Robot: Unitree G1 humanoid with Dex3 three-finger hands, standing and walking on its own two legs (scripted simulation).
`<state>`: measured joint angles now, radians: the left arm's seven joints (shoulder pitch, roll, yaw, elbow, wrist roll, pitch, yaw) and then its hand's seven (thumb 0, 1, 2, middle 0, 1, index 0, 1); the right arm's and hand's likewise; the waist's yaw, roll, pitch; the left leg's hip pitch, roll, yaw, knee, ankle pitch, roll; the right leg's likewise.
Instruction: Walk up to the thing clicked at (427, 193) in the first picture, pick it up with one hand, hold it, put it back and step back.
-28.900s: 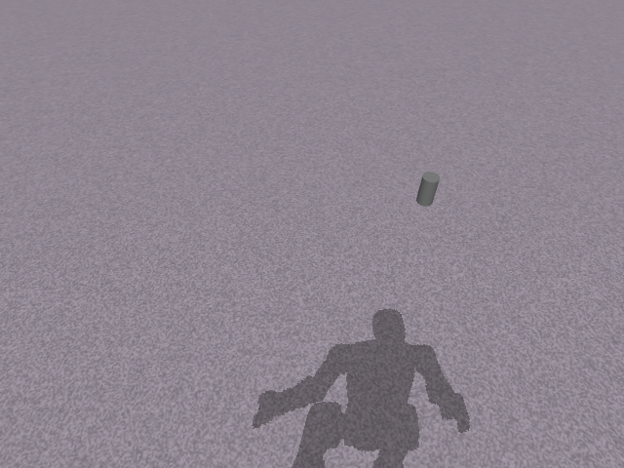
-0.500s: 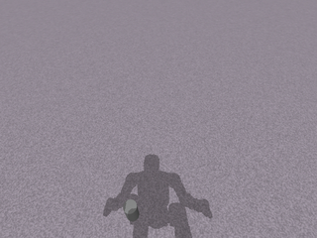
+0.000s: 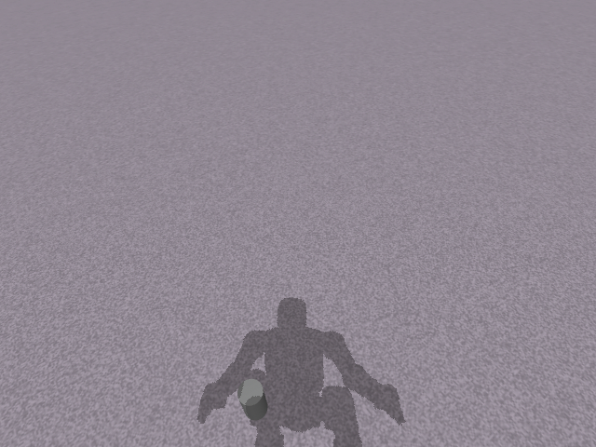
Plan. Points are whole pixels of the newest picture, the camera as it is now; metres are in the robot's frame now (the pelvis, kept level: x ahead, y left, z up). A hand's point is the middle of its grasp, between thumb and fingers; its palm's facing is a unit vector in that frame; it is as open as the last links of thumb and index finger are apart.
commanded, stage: stand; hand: left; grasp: from the side
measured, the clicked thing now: (253, 400) +0.40 +0.19 -0.71
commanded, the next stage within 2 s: step back in 1.24 s
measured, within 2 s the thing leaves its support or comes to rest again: neither
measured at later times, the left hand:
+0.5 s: hand out of the picture +0.08 +0.24 -0.16, palm faces -0.02 -0.94 -0.33, open 7.4 cm
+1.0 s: hand out of the picture +0.10 +0.24 -0.16, palm faces -0.02 -0.94 -0.33, open 7.4 cm
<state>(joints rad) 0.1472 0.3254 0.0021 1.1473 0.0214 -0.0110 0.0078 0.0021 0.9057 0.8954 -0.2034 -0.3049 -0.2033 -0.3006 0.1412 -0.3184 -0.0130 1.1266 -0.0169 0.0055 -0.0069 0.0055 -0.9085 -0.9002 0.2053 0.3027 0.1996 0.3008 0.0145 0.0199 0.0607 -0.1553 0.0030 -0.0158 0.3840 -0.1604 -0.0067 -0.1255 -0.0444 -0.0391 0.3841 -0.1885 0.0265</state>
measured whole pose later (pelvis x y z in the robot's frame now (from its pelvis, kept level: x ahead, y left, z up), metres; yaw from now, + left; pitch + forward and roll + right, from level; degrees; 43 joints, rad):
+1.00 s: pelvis +0.03 -0.01 +0.00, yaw +0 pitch -2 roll +0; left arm 0.10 0.33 0.01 1.16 0.01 -0.01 0.00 0.00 0.91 0.90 -0.20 -0.30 -0.20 -0.30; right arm 0.11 -0.34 0.00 1.15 -0.01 0.00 -0.01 0.00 -0.91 -0.90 0.21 0.30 0.20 0.30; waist 0.01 0.01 0.06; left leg -0.12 0.01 -0.01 0.33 -0.17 -0.02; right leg -0.09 -0.03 -0.04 0.32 -0.19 0.02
